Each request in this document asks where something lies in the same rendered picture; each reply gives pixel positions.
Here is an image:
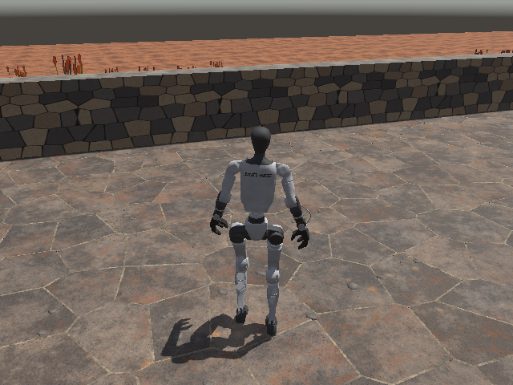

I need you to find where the left robot forearm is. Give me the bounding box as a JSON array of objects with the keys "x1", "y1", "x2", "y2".
[{"x1": 212, "y1": 191, "x2": 227, "y2": 221}]

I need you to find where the left robot upper arm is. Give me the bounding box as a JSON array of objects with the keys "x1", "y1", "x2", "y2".
[{"x1": 218, "y1": 160, "x2": 243, "y2": 204}]

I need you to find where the right robot hand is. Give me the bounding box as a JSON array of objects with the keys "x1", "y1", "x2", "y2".
[{"x1": 291, "y1": 228, "x2": 309, "y2": 249}]

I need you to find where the robot left thigh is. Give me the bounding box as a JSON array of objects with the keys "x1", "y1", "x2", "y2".
[{"x1": 229, "y1": 222, "x2": 249, "y2": 271}]

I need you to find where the robot head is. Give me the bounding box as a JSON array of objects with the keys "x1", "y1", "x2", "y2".
[{"x1": 246, "y1": 127, "x2": 273, "y2": 165}]

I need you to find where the right robot upper arm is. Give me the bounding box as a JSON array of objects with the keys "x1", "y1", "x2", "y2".
[{"x1": 276, "y1": 163, "x2": 297, "y2": 209}]

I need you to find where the right robot forearm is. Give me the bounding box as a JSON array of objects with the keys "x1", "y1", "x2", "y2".
[{"x1": 290, "y1": 196, "x2": 307, "y2": 231}]

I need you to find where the left robot hand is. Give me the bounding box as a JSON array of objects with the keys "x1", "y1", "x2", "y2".
[{"x1": 210, "y1": 217, "x2": 228, "y2": 235}]

